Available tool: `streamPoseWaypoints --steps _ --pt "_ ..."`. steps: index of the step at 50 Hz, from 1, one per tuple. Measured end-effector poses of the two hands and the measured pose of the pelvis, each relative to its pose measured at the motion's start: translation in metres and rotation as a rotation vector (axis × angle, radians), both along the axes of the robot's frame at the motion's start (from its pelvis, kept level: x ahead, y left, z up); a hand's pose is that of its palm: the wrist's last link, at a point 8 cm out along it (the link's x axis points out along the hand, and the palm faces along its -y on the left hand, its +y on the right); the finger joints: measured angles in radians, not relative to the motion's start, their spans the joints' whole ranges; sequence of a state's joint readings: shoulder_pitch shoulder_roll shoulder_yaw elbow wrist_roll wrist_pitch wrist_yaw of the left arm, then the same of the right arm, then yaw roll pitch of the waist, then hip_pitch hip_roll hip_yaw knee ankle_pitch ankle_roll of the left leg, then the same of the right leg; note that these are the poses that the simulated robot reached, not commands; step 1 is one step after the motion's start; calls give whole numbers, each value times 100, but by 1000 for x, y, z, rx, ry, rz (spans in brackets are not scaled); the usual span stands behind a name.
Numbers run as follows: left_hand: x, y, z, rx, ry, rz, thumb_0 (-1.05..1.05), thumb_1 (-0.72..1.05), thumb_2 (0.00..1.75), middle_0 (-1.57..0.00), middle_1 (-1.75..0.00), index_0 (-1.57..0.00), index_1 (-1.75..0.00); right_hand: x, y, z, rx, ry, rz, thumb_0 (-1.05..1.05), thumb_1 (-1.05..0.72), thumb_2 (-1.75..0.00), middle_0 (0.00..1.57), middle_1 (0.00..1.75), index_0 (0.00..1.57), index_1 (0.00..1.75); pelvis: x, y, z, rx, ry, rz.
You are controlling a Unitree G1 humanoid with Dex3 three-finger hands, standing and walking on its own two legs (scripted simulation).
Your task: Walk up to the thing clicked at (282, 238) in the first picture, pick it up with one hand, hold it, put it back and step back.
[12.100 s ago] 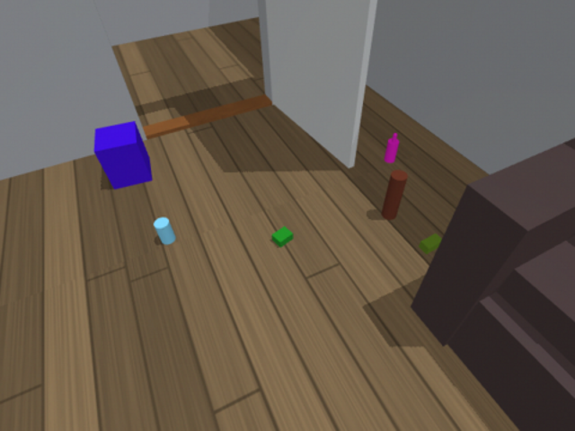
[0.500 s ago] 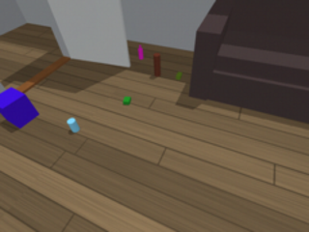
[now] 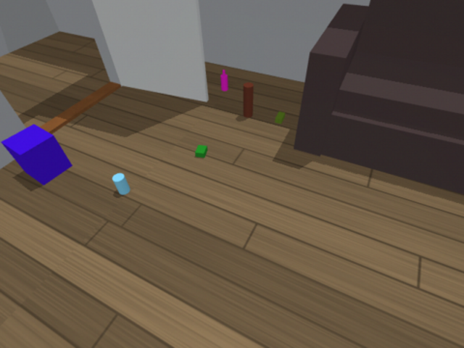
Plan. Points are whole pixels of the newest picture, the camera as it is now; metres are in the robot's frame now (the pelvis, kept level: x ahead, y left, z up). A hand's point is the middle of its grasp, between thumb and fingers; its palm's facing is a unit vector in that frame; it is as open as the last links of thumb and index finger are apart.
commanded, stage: stand
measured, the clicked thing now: (201, 151) +1.44 +0.23 -0.76
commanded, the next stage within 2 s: none
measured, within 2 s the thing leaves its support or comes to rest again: neither
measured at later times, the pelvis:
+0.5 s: pelvis +0.01 +0.00 +0.00, yaw +1 degrees
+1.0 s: pelvis +0.01 +0.01 +0.00, yaw +1 degrees
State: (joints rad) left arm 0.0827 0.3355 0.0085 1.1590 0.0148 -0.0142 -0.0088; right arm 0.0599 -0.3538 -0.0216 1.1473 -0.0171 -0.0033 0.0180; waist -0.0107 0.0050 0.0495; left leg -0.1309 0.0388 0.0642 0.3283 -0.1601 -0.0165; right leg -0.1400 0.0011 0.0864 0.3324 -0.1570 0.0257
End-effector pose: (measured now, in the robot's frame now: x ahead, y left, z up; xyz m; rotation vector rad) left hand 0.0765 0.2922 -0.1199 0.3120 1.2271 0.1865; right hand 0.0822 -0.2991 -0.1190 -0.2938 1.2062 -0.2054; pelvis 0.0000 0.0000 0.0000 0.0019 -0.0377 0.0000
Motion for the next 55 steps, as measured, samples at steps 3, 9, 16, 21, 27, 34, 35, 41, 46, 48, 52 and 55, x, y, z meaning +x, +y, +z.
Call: streamPoseWaypoints --steps 3,9,16,21,27,34,35,41,46,48,52,55 --pt "-10 1 0 2 17 11 0 90 90 -21 -30 -20 -30 0 1 -1 3 6 7 0 -90 -90 21 30 20 30 0 0 0 -1 2 4" --pt "-23 3 -1 6 46 30 0 90 90 -21 -30 -20 -30 -1 3 -4 8 26 17 0 -90 -90 21 30 20 30 1 0 0 -1 6 12" --pt "-24 3 -1 6 52 33 0 90 90 -21 -30 -20 -30 0 4 -5 10 35 19 0 -90 -90 21 30 20 30 4 0 0 -1 7 15" --pt "-16 2 -1 4 36 29 0 90 90 -21 -30 -20 -30 2 4 -5 8 34 23 0 -90 -90 21 30 20 30 6 0 0 0 6 18" --pt "-5 2 0 4 11 16 0 90 90 -21 -30 -20 -30 5 3 -3 4 26 17 0 -90 -90 21 30 20 30 8 1 0 -2 5 19" --pt "6 3 1 1 -14 9 0 90 90 -21 -30 -20 -30 6 3 -1 -4 22 17 0 -90 -90 21 30 20 30 10 2 0 -2 3 20" --pt "6 3 1 0 -16 8 0 90 90 -21 -30 -20 -30 6 3 -1 -5 22 16 0 -90 -90 21 30 20 30 10 3 0 -3 3 20" --pt "7 5 1 1 -12 7 0 90 90 -21 -30 -20 -30 5 4 0 -6 28 17 0 -90 -90 21 30 20 30 11 4 1 -2 4 22" --pt "4 8 0 3 -1 11 0 90 90 -21 -30 -20 -30 5 6 0 -8 34 19 0 -90 -90 21 30 20 30 12 5 1 -3 5 23" --pt "3 9 0 3 2 14 0 90 90 -21 -30 -20 -30 6 7 0 -8 35 21 0 -90 -90 21 30 20 30 13 6 1 -3 5 24" --pt "1 10 0 5 7 18 0 90 90 -21 -30 -20 -30 7 9 -1 -6 33 26 0 -90 -90 21 30 20 30 13 7 1 -2 3 25" --pt "-2 11 0 6 11 23 0 90 90 -21 -30 -20 -30 9 10 -1 -4 29 30 0 -90 -90 21 30 20 30 13 7 1 0 3 27"
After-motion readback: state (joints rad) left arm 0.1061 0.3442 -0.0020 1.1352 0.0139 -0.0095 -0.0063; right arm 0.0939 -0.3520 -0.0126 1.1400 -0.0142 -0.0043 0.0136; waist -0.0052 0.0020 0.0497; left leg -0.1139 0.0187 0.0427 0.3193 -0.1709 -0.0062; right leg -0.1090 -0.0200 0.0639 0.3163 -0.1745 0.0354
